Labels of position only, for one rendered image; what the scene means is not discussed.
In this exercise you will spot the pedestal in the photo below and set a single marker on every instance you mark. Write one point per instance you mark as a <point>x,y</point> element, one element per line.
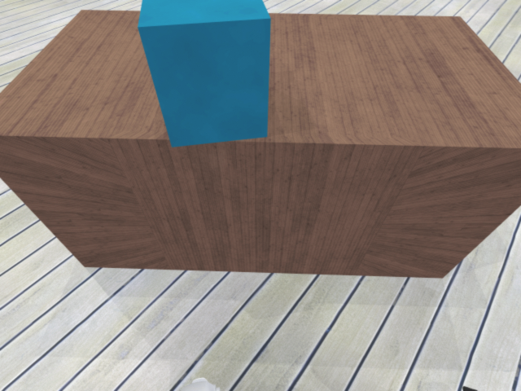
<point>393,149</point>

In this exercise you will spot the carton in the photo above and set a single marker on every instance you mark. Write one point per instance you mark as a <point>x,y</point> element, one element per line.
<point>209,62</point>

